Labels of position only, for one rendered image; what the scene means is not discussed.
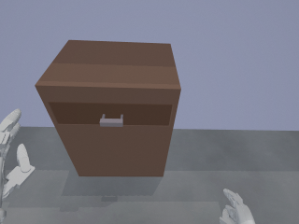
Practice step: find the drawer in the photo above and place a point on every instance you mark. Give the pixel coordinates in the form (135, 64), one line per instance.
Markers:
(91, 113)

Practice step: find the robot right hand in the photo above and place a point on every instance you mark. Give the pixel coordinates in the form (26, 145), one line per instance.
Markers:
(240, 213)

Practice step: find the cabinet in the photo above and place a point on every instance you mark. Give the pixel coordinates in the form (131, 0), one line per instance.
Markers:
(113, 72)

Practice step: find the handle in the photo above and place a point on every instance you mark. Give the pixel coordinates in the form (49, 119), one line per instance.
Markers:
(111, 122)

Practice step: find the robot left hand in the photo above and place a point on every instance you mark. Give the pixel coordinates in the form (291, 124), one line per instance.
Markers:
(9, 128)

